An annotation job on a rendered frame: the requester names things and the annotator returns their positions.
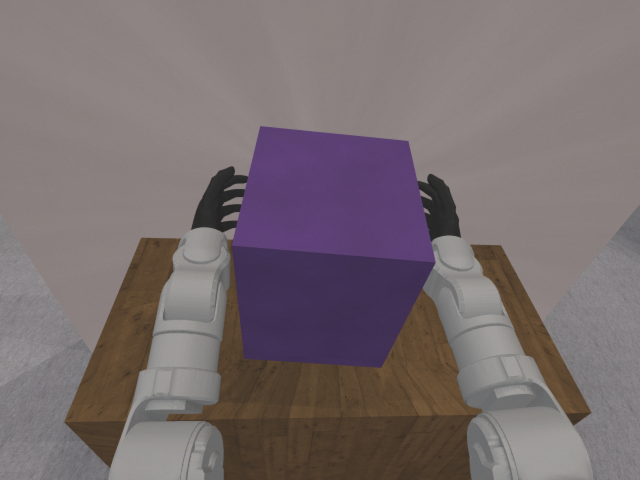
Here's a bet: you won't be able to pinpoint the robot left hand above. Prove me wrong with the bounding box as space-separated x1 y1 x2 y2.
191 166 248 232

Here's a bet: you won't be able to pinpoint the robot left upper arm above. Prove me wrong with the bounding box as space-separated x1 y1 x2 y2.
111 421 224 480

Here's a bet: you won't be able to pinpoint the carton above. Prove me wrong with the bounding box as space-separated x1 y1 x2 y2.
232 126 436 368

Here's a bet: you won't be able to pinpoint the robot right forearm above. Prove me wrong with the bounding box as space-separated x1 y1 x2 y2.
423 236 593 480

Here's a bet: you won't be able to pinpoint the robot right hand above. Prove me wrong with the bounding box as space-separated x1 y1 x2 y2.
418 174 461 242

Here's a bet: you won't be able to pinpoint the robot left forearm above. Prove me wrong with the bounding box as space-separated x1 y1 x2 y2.
108 227 230 480

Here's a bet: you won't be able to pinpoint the pedestal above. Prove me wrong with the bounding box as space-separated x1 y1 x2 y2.
64 238 592 480

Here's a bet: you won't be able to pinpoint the robot right upper arm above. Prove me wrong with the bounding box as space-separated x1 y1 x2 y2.
467 406 592 480

